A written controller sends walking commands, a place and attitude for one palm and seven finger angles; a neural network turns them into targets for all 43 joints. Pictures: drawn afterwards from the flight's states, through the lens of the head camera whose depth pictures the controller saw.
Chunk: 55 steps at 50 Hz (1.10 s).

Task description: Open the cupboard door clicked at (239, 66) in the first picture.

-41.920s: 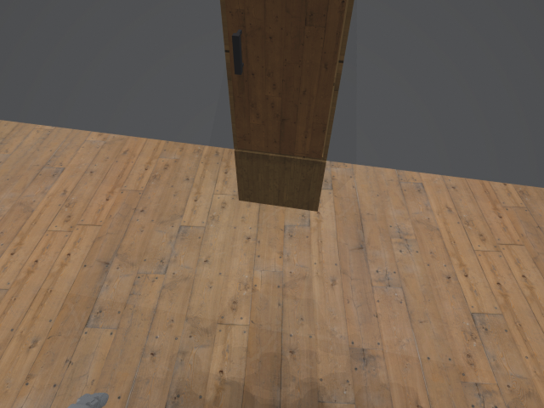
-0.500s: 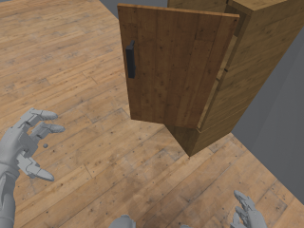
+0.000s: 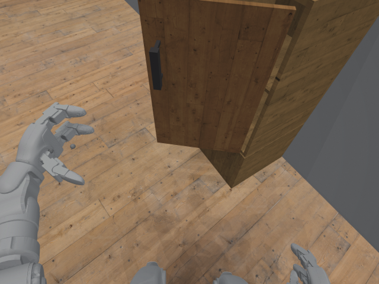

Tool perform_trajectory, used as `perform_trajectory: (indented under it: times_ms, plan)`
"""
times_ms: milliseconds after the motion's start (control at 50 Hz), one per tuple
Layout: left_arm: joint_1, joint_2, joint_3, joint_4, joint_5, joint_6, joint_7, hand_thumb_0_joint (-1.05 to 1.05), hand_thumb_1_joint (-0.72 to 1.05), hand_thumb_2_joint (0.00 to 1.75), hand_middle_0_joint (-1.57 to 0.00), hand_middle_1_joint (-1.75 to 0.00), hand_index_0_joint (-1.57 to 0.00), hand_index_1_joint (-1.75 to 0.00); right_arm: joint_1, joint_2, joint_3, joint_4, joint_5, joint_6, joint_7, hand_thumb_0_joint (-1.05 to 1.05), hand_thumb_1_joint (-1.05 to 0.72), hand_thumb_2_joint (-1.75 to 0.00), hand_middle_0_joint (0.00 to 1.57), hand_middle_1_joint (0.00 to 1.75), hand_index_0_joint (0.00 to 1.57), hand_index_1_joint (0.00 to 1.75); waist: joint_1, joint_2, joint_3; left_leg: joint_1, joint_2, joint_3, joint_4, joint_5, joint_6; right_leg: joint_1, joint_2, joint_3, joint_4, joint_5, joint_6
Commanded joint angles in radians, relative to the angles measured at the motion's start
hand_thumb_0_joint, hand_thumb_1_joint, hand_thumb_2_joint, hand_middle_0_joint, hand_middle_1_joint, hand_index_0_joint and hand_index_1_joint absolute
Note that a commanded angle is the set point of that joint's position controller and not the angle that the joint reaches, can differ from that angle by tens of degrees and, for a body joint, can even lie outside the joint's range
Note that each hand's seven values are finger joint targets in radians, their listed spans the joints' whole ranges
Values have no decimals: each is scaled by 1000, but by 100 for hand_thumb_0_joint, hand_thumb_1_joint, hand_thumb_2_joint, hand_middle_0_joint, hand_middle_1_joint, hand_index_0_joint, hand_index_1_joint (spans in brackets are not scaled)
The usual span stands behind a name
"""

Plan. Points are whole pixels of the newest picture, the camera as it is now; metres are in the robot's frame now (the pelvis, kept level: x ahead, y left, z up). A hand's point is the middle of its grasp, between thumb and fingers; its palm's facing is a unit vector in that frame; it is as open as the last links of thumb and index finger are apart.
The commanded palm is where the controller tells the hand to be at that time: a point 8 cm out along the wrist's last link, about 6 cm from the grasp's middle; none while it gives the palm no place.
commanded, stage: move the hooked fingers beside the handle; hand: left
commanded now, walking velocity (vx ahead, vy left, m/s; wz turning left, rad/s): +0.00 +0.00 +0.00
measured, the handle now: (157, 65) +0.66 +0.11 +0.06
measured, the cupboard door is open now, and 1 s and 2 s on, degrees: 50 50 50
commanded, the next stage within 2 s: none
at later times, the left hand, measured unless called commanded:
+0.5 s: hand (98, 111) +0.46 +0.22 +0.08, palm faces -0.13 -0.99 +0.01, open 14.0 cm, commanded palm +0.46 +0.27 +0.08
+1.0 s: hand (116, 82) +0.56 +0.20 +0.08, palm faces -0.13 -0.99 +0.00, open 14.0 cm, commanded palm +0.56 +0.24 +0.07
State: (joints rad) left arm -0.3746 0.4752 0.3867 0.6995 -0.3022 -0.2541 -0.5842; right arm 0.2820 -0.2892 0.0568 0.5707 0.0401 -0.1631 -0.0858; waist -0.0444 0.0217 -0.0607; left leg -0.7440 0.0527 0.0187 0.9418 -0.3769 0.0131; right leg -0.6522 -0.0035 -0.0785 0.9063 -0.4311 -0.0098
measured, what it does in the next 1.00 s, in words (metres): stands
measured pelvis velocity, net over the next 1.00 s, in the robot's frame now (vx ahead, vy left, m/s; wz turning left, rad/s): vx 0.01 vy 0.01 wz -0.05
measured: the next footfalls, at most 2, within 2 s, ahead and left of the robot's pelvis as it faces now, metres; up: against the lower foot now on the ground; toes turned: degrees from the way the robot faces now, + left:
none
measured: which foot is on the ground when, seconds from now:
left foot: down 0.00-1.00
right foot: down 0.00-1.00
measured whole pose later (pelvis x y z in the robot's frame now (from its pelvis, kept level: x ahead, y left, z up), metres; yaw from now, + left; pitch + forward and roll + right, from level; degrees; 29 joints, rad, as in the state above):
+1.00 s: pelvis +0.01 +0.01 -0.02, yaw -3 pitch +23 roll -4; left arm -1.09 0.70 0.43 1.29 -0.08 -0.29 -0.43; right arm 0.42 -0.29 0.06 0.63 0.00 0.02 -0.04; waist -0.21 0.03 -0.07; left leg -1.05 0.09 0.02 1.08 -0.43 0.02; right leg -0.94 0.03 -0.07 1.00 -0.45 0.00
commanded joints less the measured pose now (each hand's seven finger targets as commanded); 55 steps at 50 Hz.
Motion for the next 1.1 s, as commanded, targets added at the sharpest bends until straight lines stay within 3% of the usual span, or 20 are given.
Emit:
perform_trajectory:
  times_ms: [0,20,60,140,180,240,300,360,380,420,480,500,540,600,680,800,860,920,940,1080]
  plan:
    - [-340,287,78,-133,-17,-72,5,0,-50,30,-30,-120,-30,-120,38,-161,-70,-116,5,-22,1,0,-90,-90,20,30,20,30,-3,49,-321,224,-41,-44,-125,154,15,53,39,56,-133,184,-14]
    - [-378,299,80,-132,-10,-79,7,0,-50,30,-30,-120,-30,-120,45,-162,-72,-112,5,-19,3,0,-90,-90,20,30,20,30,-5,77,-322,227,-40,-47,-125,158,14,41,39,54,-127,185,-16]
    - [-388,291,79,-101,-17,-84,5,0,-50,30,-30,-120,-30,-120,61,-165,-74,-111,3,-8,7,0,-90,-90,20,30,20,30,-5,51,-339,226,-41,-45,-112,178,17,48,45,55,-120,208,-19]
    - [-520,302,61,-39,9,-96,13,0,-50,30,-30,-120,-30,-120,91,-170,-80,-82,2,15,9,0,-90,-90,20,30,20,30,-38,46,-336,216,-35,-49,-104,159,20,1,43,54,-117,193,-12]
    - [-556,327,73,-36,14,-109,15,0,-50,30,-30,-120,-30,-120,105,-173,-83,-78,0,23,10,0,-90,-90,20,30,20,30,-30,83,-397,240,-36,-49,-92,189,18,7,45,58,-104,214,-16]
    - [-567,338,82,19,34,-116,27,0,-50,30,-30,-120,-30,-120,122,-175,-84,-68,-3,39,16,0,-90,-90,20,30,20,30,-28,87,-400,239,-33,-57,-89,209,17,-7,46,49,-93,226,-18]
    - [-647,305,42,51,44,-122,35,0,-50,30,-30,-120,-30,-120,137,-173,-84,-54,-4,54,20,0,-90,-90,20,30,20,30,-49,96,-408,264,-29,-62,-80,232,16,-43,49,42,-87,241,-17]
    - [-724,342,68,113,55,-128,54,0,-50,30,-30,-120,-30,-120,157,-180,-84,-40,-8,70,21,0,-90,-90,20,30,20,30,-60,53,-400,226,-28,-65,-65,223,22,-49,52,43,-77,236,-17]
    - [-736,349,63,124,66,-130,58,0,-50,30,-30,-120,-30,-120,161,-180,-85,-39,-8,75,23,0,-90,-90,20,30,20,30,-62,83,-421,235,-26,-62,-65,212,19,-61,51,46,-78,224,-14]
    - [-773,354,60,179,83,-130,69,0,-50,30,-30,-120,-30,-120,171,-180,-82,-29,-10,87,25,0,-90,-90,20,30,20,30,-77,76,-391,214,-25,-62,-58,205,21,-82,50,44,-76,220,-13]
    - [-859,375,58,173,105,-150,84,0,-50,30,-30,-120,-30,-120,191,-181,-82,-22,-16,98,28,0,-90,-90,20,30,20,30,-82,129,-457,253,-21,-74,-41,252,17,-108,52,43,-53,240,-16]
    - [-857,356,50,201,107,-149,88,0,-50,30,-30,-120,-30,-120,196,-178,-83,-19,-17,102,31,0,-90,-90,20,30,20,30,-87,123,-457,256,-22,-72,-33,253,17,-117,54,44,-55,241,-14]
    - [-878,380,57,242,123,-144,95,0,-50,30,-30,-120,-30,-120,209,-185,-82,-12,-18,112,32,0,-90,-90,20,30,20,30,-96,111,-447,235,-18,-78,-28,247,17,-134,54,41,-51,230,-13]
    - [-926,366,47,255,128,-143,105,0,-50,30,-30,-120,-30,-120,227,-185,-85,-6,-21,122,34,0,-90,-90,20,30,20,30,-110,106,-486,246,-17,-77,-14,268,20,-139,58,43,-47,247,-10]
    - [-983,447,89,306,152,-129,122,0,-50,30,-30,-120,-30,-120,252,-191,-78,0,-26,141,34,0,-90,-90,20,30,20,30,-123,82,-485,175,-17,-69,4,258,27,-118,60,51,-40,261,-5]
    - [-1067,478,88,330,179,-133,132,0,-50,30,-30,-120,-30,-120,283,-189,-75,7,-32,157,37,0,-90,-90,20,30,20,30,-145,151,-514,180,-12,-70,28,281,25,-147,65,52,-32,273,-6]
    - [-1124,473,75,348,185,-123,138,0,-50,30,-30,-120,-30,-120,308,-192,-72,18,-36,162,36,0,-90,-90,20,30,20,30,-171,134,-505,191,-7,-82,33,297,29,-179,71,43,-31,269,-7]
    - [-1163,473,55,387,204,-103,145,0,-50,30,-30,-120,-30,-120,324,-194,-70,30,-39,169,40,0,-90,-90,20,30,20,30,-188,169,-499,185,-3,-84,40,287,26,-218,70,41,-36,248,-4]
    - [-1181,507,76,397,212,-96,152,0,-50,30,-30,-120,-30,-120,333,-198,-68,32,-42,171,39,0,-90,-90,20,30,20,30,-191,158,-500,171,-1,-86,44,289,28,-214,71,41,-33,250,-4]
    - [-1292,551,78,424,255,-92,187,0,-50,30,-30,-120,-30,-120,373,-201,-60,45,-60,182,45,0,-90,-90,20,30,20,30,-222,226,-557,201,6,-102,72,344,23,-269,76,30,-17,259,-5]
